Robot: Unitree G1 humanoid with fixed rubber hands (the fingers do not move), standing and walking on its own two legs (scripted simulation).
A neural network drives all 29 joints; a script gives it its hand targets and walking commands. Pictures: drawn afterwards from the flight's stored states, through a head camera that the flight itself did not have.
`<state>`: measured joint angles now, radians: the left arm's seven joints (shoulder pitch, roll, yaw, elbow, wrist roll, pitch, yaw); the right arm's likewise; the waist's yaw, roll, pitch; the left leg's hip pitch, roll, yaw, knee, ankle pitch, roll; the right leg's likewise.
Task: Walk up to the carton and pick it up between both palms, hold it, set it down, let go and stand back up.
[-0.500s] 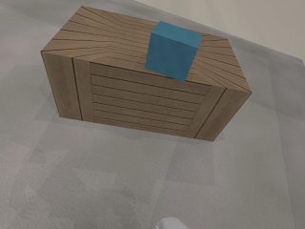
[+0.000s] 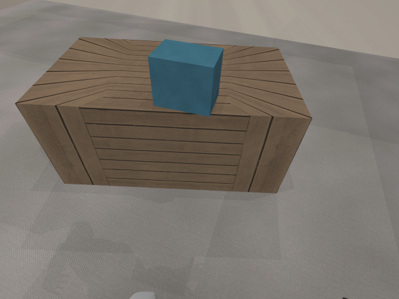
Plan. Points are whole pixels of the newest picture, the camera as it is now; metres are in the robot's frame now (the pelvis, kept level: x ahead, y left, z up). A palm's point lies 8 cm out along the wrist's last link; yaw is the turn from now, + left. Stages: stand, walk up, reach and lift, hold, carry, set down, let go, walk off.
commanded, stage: walk up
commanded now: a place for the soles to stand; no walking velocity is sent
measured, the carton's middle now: (187, 77) +0.97 +0.06 -0.05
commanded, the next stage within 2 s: none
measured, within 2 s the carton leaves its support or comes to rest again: neither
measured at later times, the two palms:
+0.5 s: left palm (44, 280) +0.18 +0.34 -0.12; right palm (337, 271) +0.19 -0.30 -0.07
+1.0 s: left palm (77, 230) +0.29 +0.31 -0.11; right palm (336, 245) +0.26 -0.33 -0.08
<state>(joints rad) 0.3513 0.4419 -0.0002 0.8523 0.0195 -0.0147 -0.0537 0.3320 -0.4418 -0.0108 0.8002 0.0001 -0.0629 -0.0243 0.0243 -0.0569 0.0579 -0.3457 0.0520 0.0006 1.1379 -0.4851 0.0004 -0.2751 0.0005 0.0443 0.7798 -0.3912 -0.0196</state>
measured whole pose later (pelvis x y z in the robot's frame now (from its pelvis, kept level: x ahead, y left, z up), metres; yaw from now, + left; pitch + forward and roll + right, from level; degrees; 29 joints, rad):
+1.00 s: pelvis +0.22 +0.00 +0.00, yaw -3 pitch -4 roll +0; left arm 0.33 0.43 0.00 0.80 0.02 -0.01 -0.02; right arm 0.33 -0.42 -0.01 0.80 0.00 -0.03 -0.04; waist 0.01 -0.04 0.10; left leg -0.24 0.02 0.02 0.84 -0.49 0.01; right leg -0.35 0.07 -0.01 0.71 -0.30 -0.06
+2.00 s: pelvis +0.16 -0.03 +0.01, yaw +0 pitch -7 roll -1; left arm 0.28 0.43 0.00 0.82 0.02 -0.02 -0.01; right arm 0.34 -0.41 -0.01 0.78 0.00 -0.03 -0.02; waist 0.01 -0.02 0.10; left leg -0.36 -0.02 -0.07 0.94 -0.47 0.04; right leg -0.09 0.08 0.02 0.62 -0.40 -0.05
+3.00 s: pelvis +0.17 -0.03 +0.01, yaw -1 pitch -4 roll +1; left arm 0.25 0.42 0.00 0.86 0.01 -0.02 0.00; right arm 0.24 -0.40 -0.01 0.85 0.00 -0.02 -0.01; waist 0.01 0.01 0.09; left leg -0.32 -0.03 -0.03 0.60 -0.23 0.00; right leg -0.23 0.04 0.06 0.66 -0.36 -0.03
